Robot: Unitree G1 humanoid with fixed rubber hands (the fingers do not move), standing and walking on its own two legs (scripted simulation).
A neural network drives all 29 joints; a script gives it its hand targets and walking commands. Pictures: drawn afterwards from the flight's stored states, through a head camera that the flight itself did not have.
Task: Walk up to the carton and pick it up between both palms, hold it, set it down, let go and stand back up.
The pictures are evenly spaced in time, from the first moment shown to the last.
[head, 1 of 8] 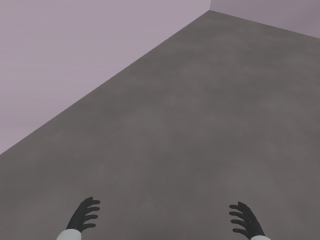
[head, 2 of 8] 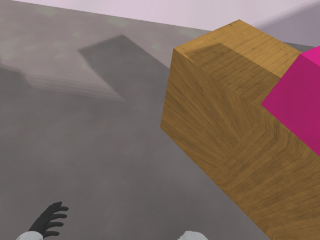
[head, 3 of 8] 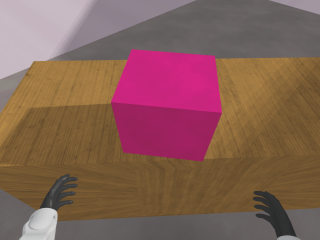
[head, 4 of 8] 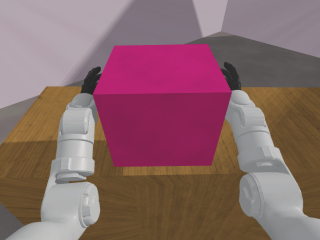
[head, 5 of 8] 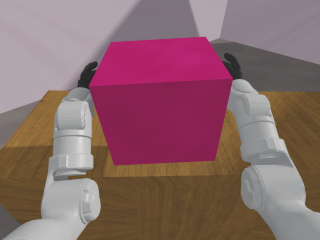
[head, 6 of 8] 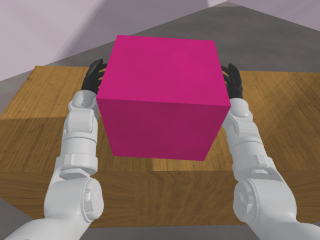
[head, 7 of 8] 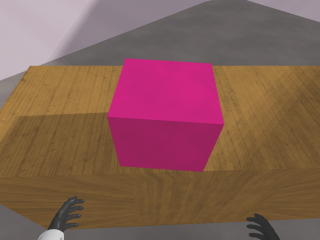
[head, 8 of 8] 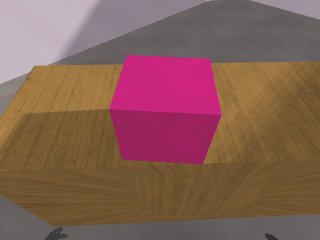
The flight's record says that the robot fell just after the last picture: no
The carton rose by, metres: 0.19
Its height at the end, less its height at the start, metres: +0.00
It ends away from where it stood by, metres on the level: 0.01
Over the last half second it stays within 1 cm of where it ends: yes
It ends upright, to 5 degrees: yes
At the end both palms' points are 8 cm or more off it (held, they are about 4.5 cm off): yes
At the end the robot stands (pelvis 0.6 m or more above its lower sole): yes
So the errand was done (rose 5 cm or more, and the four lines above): yes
